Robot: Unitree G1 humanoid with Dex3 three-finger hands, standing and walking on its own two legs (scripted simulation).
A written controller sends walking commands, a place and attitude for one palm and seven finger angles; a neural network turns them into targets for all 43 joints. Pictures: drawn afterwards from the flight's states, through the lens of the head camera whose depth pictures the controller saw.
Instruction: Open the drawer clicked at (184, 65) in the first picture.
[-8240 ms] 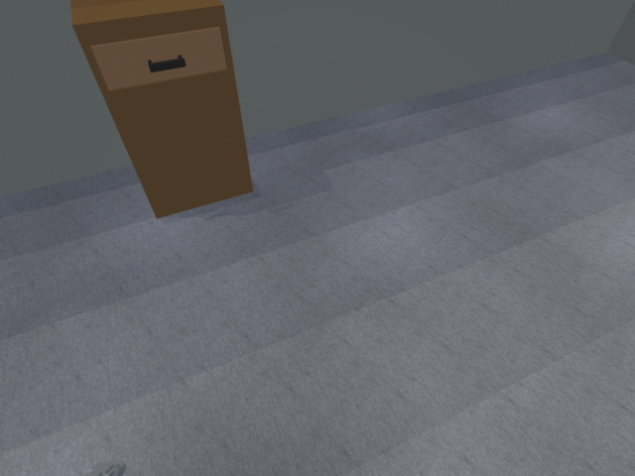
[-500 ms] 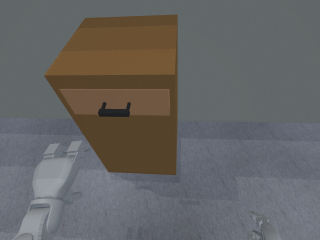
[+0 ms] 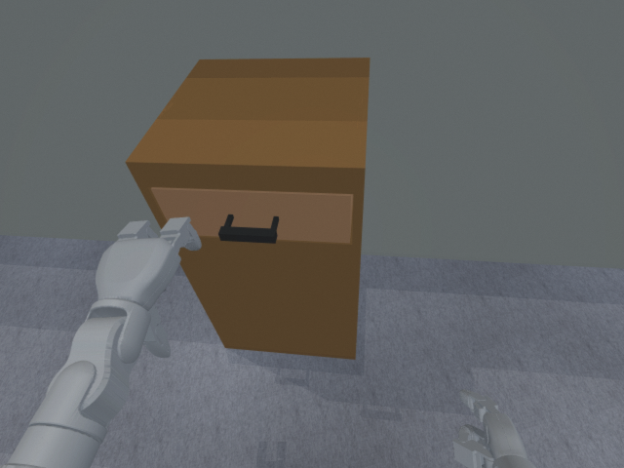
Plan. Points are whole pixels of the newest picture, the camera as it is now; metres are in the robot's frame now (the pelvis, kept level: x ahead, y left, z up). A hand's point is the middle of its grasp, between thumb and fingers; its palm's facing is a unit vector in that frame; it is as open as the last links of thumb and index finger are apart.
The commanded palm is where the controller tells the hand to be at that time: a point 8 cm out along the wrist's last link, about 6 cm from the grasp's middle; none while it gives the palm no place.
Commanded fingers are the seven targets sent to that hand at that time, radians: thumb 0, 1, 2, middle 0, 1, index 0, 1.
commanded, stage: raise the hand with hooked fingers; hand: left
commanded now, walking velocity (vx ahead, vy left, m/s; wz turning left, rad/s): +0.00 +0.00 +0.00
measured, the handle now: (250, 227) +0.56 +0.22 -0.09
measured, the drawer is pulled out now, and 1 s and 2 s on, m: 0.00 0.00 0.00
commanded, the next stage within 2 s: move the hooked fingers above the handle in 0.40 s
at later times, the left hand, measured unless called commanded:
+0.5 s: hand (169, 286) +0.31 +0.23 +0.08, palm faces +0.04 -0.09 -1.00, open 13.9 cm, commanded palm +0.28 +0.23 +0.13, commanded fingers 0.00 -0.50 0.30 -0.30 -1.20 -0.30 -1.20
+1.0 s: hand (195, 269) +0.36 +0.23 +0.04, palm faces -0.02 -0.05 -1.00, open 13.9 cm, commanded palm +0.35 +0.23 +0.10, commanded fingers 0.00 -0.50 0.30 -0.30 -1.20 -0.30 -1.20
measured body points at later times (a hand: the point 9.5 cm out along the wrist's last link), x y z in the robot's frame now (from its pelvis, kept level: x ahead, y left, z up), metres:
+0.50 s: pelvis +0.00 -0.01 +0.00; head +0.02 -0.04 +0.45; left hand +0.30 +0.23 +0.13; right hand +0.18 -0.24 -0.12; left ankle +0.00 +0.11 -0.73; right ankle -0.03 -0.11 -0.73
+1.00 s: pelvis +0.00 -0.01 -0.01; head +0.04 -0.04 +0.44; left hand +0.35 +0.23 +0.10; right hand +0.14 -0.26 -0.13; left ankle +0.00 +0.11 -0.73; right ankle -0.03 -0.11 -0.73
